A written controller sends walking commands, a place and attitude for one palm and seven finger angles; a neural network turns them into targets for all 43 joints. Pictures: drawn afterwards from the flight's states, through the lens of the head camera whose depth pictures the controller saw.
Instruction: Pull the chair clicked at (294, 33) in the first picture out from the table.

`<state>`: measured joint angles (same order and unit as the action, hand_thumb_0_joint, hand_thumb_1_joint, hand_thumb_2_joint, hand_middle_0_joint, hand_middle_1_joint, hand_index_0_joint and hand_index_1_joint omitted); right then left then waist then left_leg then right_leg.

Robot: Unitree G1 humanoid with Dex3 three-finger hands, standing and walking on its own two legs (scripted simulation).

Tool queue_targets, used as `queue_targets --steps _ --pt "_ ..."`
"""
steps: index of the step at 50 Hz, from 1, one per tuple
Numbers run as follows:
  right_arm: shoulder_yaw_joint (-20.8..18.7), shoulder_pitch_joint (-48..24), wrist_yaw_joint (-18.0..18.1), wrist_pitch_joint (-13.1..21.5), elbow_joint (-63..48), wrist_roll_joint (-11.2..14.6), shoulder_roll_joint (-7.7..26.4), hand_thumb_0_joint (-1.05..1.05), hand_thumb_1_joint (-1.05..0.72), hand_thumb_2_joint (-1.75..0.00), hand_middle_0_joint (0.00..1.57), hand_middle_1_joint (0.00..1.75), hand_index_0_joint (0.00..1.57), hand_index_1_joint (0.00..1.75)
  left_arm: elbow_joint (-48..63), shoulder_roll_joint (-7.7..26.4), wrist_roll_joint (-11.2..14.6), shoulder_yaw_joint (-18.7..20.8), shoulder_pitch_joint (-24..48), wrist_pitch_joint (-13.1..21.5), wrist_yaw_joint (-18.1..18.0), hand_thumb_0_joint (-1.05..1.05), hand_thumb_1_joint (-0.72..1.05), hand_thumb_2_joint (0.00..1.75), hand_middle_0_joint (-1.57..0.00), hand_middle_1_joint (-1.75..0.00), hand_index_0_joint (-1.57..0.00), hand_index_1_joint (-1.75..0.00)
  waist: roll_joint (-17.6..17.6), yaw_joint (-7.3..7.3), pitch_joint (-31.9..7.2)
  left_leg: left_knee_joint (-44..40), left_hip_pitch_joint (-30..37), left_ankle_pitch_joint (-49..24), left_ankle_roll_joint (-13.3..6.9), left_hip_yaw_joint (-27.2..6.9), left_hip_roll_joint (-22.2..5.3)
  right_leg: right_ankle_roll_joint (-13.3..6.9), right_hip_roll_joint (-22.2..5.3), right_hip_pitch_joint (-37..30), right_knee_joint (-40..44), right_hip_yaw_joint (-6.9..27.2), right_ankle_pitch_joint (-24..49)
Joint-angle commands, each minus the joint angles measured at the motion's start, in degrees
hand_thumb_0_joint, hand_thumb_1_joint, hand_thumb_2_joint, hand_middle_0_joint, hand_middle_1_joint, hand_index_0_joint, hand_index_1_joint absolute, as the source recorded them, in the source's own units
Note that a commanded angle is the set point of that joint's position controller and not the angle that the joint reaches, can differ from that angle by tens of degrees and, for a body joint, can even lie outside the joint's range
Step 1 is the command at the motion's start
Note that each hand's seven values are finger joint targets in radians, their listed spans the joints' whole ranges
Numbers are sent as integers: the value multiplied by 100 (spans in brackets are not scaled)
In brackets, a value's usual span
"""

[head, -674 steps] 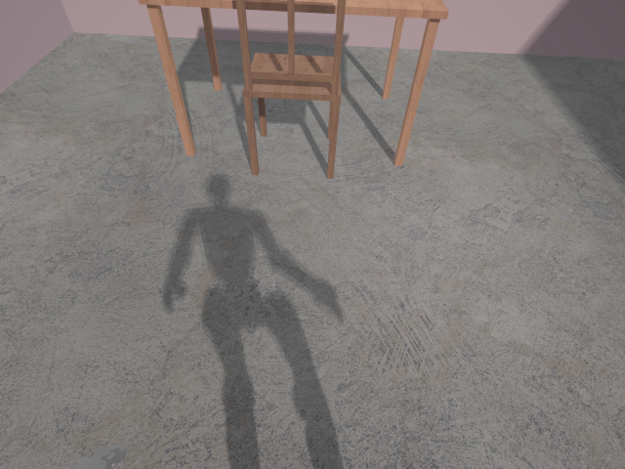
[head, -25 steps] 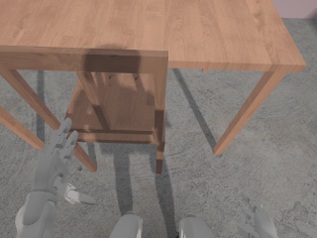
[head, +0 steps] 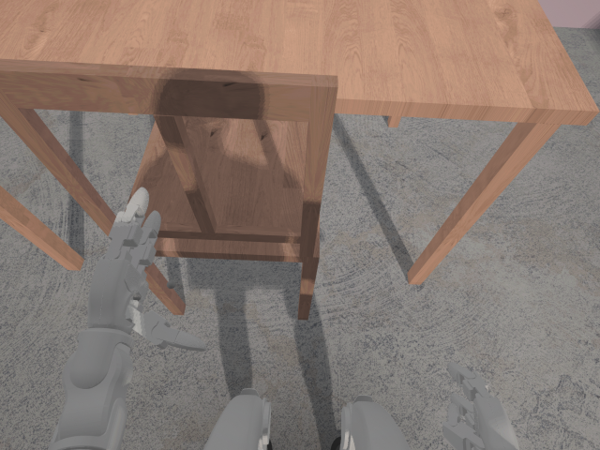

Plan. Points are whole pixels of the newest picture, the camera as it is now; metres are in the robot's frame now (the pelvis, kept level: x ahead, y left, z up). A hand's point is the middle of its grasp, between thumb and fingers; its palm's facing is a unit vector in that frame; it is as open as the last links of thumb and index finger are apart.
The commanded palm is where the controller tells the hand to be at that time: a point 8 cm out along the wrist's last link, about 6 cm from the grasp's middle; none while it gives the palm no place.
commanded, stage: aim the fingers beside a spindle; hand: left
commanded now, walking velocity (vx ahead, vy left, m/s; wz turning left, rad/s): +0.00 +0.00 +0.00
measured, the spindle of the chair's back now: (192, 182) +0.48 +0.19 +0.01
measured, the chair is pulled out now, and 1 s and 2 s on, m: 0.00 0.00 0.00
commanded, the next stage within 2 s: none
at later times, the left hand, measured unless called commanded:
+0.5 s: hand (194, 279) +0.33 +0.16 +0.00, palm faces -0.02 -1.00 -0.02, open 16.9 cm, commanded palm +0.31 +0.22 +0.02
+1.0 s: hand (178, 265) +0.34 +0.17 +0.03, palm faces +0.04 -1.00 -0.07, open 16.9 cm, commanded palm +0.31 +0.22 +0.02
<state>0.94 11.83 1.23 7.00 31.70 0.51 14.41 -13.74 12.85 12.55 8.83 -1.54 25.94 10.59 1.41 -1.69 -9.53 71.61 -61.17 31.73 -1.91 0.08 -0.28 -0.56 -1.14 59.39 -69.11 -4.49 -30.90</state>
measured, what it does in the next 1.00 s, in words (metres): stands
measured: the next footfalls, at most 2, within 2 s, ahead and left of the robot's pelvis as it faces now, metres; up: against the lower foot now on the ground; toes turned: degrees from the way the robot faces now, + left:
none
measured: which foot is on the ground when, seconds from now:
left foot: down 0.00-1.00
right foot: down 0.00-1.00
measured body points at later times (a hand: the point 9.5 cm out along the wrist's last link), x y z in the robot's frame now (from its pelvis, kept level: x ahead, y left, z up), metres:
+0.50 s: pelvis +0.00 -0.01 -0.01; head +0.12 +0.00 +0.42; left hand +0.33 +0.21 +0.00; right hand +0.15 -0.26 -0.12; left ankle +0.02 +0.10 -0.63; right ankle +0.02 -0.12 -0.63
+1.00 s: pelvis +0.00 -0.01 -0.01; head +0.11 +0.00 +0.43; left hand +0.33 +0.23 +0.03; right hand +0.16 -0.26 -0.11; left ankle +0.02 +0.10 -0.63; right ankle +0.02 -0.12 -0.63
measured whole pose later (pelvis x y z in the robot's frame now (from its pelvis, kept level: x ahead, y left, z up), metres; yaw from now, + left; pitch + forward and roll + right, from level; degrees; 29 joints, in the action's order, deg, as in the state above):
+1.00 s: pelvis +0.00 -0.01 -0.01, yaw +0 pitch +23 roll -2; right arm 0.5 11.4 0.8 3.4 32.4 0.5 14.4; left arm -19.3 14.1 11.3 10.9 4.2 28.1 8.4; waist 1.3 -2.3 -9.9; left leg 73.1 -63.4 32.5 -1.1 -0.1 -0.9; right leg -1.4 -0.6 62.0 -71.1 -4.5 -31.8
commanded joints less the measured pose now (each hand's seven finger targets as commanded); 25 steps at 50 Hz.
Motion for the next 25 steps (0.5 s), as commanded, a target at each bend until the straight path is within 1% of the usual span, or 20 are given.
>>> queue_targets --steps 1,3,5,6,7,9,11,12,14,15,16,17,18,19,20,21,22,23,24,25 --pt "-399 82 37 156 -764 33 868 0 -90 -90 20 30 20 30 643 658 32 262 766 148 98 0 -50 30 -6 -8 -6 -8 34 -64 -1778 -1022 1303 -1485 103 -336 -2 -117 148 -897 807 146 1117" --pt "-396 56 42 113 -802 39 856 0 -90 -90 20 30 20 30 893 670 39 207 1023 148 119 0 -50 30 -6 -8 -6 -8 210 -54 -1977 -1016 1478 -1643 106 -341 -10 -119 137 -917 788 157 1243" --pt "-389 52 57 111 -802 30 838 0 -90 -90 20 30 20 30 1168 771 69 267 1279 211 79 0 -50 30 -6 -8 -6 -8 237 -52 -2178 -978 1567 -1733 104 -355 -12 -117 137 -982 762 180 1303" --pt "-393 60 78 107 -782 19 843 0 -90 -90 20 30 20 30 1214 981 79 489 1254 270 20 0 -50 30 -6 -8 -6 -8 205 -10 -2204 -953 1542 -1817 102 -360 -21 -126 152 -1013 744 187 1355" --pt "-382 42 76 107 -774 6 812 0 -90 -90 20 30 20 30 1283 925 71 447 1354 331 -23 0 -50 30 -6 -8 -6 -8 251 -28 -2273 -931 1580 -1837 97 -343 -18 -111 146 -1009 731 203 1385" --pt "-373 65 70 109 -688 -16 781 0 -90 -90 20 30 20 30 1217 896 63 484 1402 433 -122 0 -50 30 -6 -8 -6 -8 290 -28 -2239 -889 1587 -1937 114 -356 -19 -117 145 -940 676 185 1441" --pt "-375 86 41 94 -668 -28 796 0 -90 -90 20 30 20 30 1054 883 22 479 1189 448 -179 0 -50 30 -6 -8 -6 -8 319 1 -2195 -886 1571 -2097 136 -376 -27 -139 158 -910 617 151 1521" --pt "-372 65 15 77 -652 -27 782 0 -90 -90 20 30 20 30 930 718 1 335 1123 420 -171 0 -50 30 -6 -8 -6 -8 324 -23 -2203 -859 1560 -2090 139 -347 -22 -126 149 -887 613 161 1552" --pt "-391 91 -14 25 -633 -2 811 0 -90 -90 20 30 20 30 489 551 -21 191 996 310 -105 0 -50 30 -6 -8 -6 -8 22 -112 -1937 -839 1286 -1807 120 -320 -24 -103 155 -830 662 155 1436" --pt "-389 103 -19 3 -626 6 828 0 -90 -90 20 30 20 30 373 490 -18 108 1092 256 -59 0 -50 30 -6 -8 -6 -8 5 -141 -1831 -824 1151 -1687 109 -306 -8 -104 146 -818 670 162 1392" --pt "-398 127 -16 -14 -633 17 850 0 -90 -90 20 30 20 30 183 499 -27 123 1023 203 -16 0 -50 30 -6 -8 -6 -8 -147 -149 -1792 -803 1030 -1638 92 -309 -5 -110 154 -846 671 174 1377" --pt "-403 123 -13 -38 -644 27 860 0 -90 -90 20 30 20 30 135 493 -31 116 1073 180 18 0 -50 30 -6 -8 -6 -8 -166 -150 -1815 -766 977 -1568 80 -279 3 -98 145 -833 672 197 1367" --pt "-400 112 -9 -50 -656 36 867 0 -90 -90 20 30 20 30 148 440 -42 5 1317 170 46 0 -50 30 -6 -8 -6 -8 -178 -207 -1767 -754 929 -1437 72 -285 5 -90 132 -764 683 202 1265" --pt "-409 124 10 -61 -646 34 872 0 -90 -90 20 30 20 30 173 528 -35 96 1538 189 43 0 -50 30 -6 -8 -6 -8 -192 -196 -1835 -722 901 -1398 62 -279 11 -91 132 -778 668 225 1236" --pt "-412 103 24 -63 -668 37 872 0 -90 -90 20 30 20 30 313 681 -19 232 1632 238 23 0 -50 30 -6 -8 -6 -8 -59 -130 -1917 -730 918 -1378 68 -271 17 -104 128 -824 668 252 1193" --pt "-406 92 41 -63 -674 18 872 0 -90 -90 20 30 20 30 479 899 6 434 1716 311 -24 0 -50 30 -6 -8 -6 -8 -27 -89 -2041 -710 928 -1445 58 -262 24 -111 137 -926 651 275 1248" --pt "-416 85 51 -67 -706 13 857 0 -90 -90 20 30 20 30 742 1104 -12 635 1759 411 -81 0 -50 30 -6 -8 -6 -8 114 19 -2307 -735 1114 -1665 69 -260 19 -128 133 -1041 606 301 1424" --pt "-396 56 49 -55 -741 -9 801 0 -90 -90 20 30 20 30 1041 974 -16 470 1902 497 -116 0 -50 30 -6 -8 -6 -8 338 9 -2539 -732 1338 -1890 71 -247 26 -123 116 -1110 576 308 1602" --pt "-404 82 50 -46 -716 -17 779 0 -90 -90 20 30 20 30 1210 1177 12 704 1822 571 -188 0 -50 30 -6 -8 -6 -8 367 91 -2709 -739 1472 -2063 91 -241 12 -125 120 -1242 566 319 1739" --pt "-392 68 40 -48 -725 -25 753 0 -90 -90 20 30 20 30 1265 1177 21 736 1646 604 -221 0 -50 30 -6 -8 -6 -8 433 105 -2756 -748 1549 -2182 92 -225 21 -119 130 -1303 583 325 1843"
